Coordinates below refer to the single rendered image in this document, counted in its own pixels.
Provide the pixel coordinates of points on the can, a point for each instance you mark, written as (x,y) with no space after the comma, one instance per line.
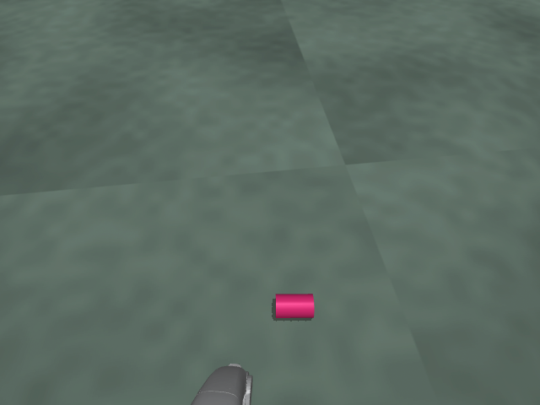
(294,306)

